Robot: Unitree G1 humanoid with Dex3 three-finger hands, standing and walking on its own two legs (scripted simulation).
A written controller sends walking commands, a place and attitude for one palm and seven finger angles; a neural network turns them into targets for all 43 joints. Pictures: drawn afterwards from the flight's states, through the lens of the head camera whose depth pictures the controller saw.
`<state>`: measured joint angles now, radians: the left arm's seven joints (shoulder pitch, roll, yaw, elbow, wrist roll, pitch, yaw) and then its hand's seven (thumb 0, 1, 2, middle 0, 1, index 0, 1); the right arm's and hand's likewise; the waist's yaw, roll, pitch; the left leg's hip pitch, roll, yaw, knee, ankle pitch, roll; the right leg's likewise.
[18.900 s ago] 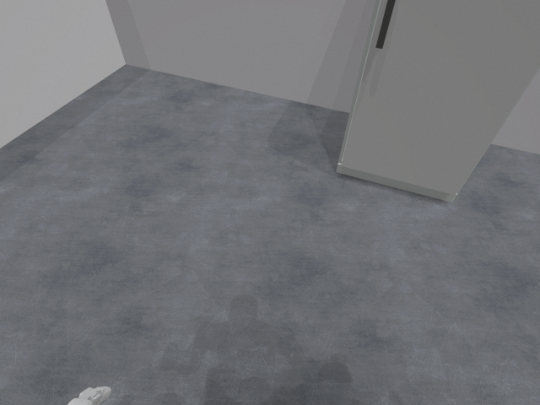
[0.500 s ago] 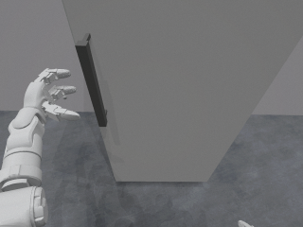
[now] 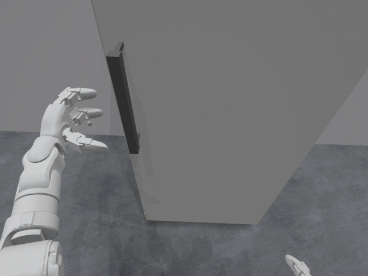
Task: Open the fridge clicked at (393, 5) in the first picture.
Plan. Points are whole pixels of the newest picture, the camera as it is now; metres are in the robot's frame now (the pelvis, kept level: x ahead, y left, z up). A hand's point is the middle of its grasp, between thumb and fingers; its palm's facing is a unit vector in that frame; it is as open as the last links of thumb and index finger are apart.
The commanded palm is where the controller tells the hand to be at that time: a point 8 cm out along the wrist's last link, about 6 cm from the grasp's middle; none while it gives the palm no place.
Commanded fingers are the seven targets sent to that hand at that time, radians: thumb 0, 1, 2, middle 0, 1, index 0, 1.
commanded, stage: move the hooked fingers beside the handle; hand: left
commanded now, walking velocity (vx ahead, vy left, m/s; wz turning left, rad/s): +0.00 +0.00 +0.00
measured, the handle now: (128, 105) +0.47 +0.16 +0.12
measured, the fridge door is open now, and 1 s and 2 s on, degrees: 0 0 0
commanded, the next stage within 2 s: feel for the door with the fingertips in 1.32 s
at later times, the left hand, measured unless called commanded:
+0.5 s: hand (93, 122) +0.39 +0.22 +0.14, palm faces +0.04 -1.00 +0.02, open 14.0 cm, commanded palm +0.36 +0.27 +0.13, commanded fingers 0.00 -0.50 0.30 -0.30 -1.20 -0.30 -1.20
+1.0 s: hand (101, 121) +0.40 +0.20 +0.14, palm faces +0.04 -1.00 +0.01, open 14.0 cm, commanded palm +0.37 +0.27 +0.14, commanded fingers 0.00 -0.50 0.30 -0.30 -1.20 -0.30 -1.20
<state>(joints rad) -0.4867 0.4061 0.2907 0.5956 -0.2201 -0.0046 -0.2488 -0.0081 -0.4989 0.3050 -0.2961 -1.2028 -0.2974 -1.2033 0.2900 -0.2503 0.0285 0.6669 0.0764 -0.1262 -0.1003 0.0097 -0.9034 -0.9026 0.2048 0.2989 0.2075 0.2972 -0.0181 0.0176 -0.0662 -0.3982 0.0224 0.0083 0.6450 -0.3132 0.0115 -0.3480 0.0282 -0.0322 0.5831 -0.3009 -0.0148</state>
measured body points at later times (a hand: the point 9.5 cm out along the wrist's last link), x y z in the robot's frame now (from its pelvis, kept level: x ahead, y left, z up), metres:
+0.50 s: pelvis +0.00 -0.01 +0.00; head +0.00 -0.01 +0.45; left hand +0.39 +0.27 +0.14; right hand +0.10 -0.27 -0.10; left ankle +0.01 +0.11 -0.73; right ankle +0.00 -0.11 -0.73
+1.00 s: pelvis +0.00 -0.01 +0.00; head +0.01 -0.01 +0.45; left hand +0.39 +0.26 +0.14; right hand +0.11 -0.27 -0.10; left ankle +0.01 +0.11 -0.73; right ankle +0.00 -0.11 -0.73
